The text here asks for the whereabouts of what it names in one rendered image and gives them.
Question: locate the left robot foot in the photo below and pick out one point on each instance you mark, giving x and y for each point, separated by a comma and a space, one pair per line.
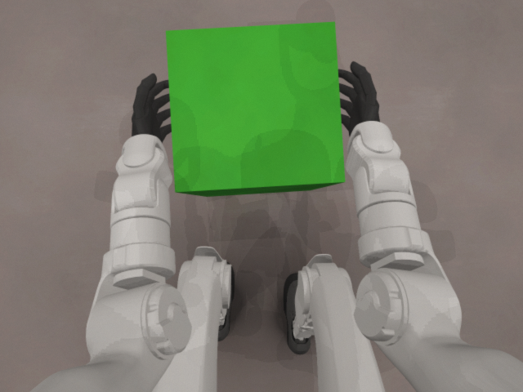
224, 329

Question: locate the right robot upper arm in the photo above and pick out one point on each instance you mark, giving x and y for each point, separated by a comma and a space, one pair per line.
415, 319

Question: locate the robot left hand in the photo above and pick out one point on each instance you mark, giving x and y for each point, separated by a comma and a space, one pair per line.
145, 118

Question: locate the robot left forearm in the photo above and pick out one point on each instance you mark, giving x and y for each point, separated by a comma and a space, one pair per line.
140, 250

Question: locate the carton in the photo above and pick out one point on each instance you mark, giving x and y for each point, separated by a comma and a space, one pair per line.
255, 109

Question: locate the robot right hand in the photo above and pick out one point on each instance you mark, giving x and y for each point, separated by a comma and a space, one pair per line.
364, 105

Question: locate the left robot upper arm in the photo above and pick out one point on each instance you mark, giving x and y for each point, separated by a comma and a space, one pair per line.
132, 337

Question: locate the left robot shin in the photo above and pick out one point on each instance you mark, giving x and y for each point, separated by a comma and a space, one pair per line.
203, 251

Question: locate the robot right forearm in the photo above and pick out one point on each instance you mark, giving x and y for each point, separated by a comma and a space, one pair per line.
391, 236

